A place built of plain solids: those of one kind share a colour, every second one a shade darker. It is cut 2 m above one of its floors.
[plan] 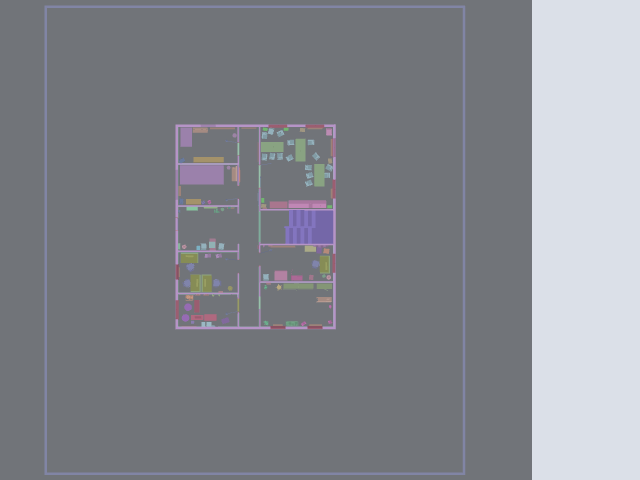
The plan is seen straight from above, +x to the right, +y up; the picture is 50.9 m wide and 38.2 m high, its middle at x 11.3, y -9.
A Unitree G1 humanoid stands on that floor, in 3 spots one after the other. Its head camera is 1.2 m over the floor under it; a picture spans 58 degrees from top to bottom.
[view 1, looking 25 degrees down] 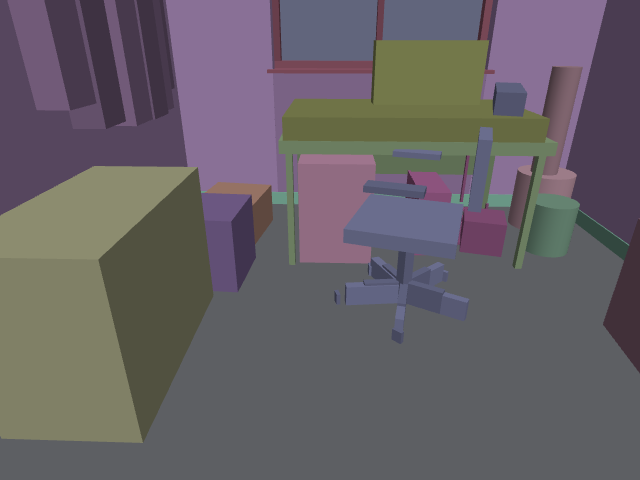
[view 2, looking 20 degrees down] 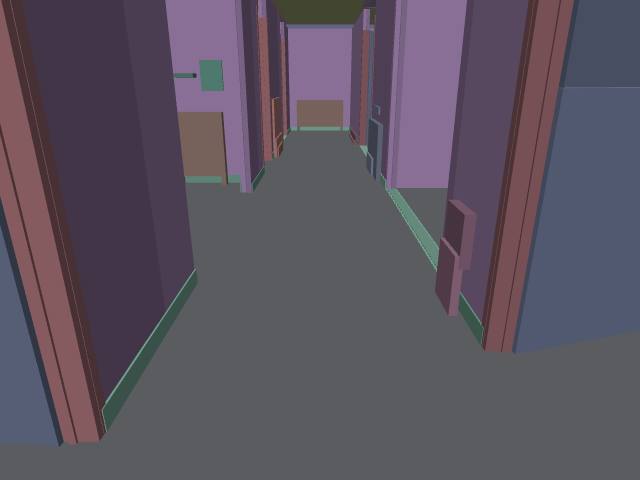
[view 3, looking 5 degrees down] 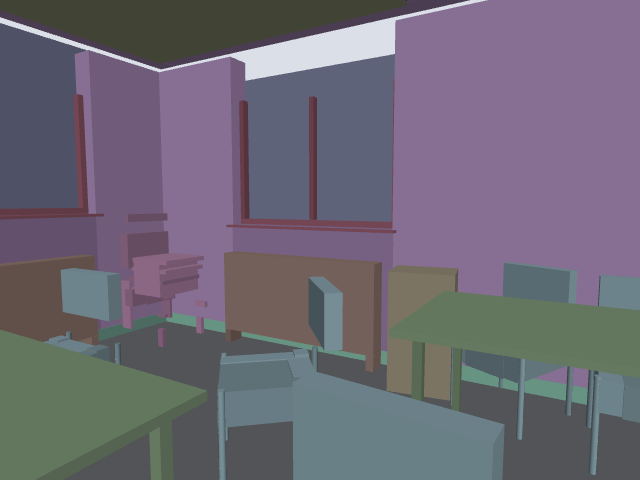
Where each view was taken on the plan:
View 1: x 9.10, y -10.55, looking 2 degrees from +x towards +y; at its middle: pedestal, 2.49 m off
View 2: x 5.65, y -11.80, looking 90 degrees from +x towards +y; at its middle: ground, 3.51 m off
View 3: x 9.40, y -3.50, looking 30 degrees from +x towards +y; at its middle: wall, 3.42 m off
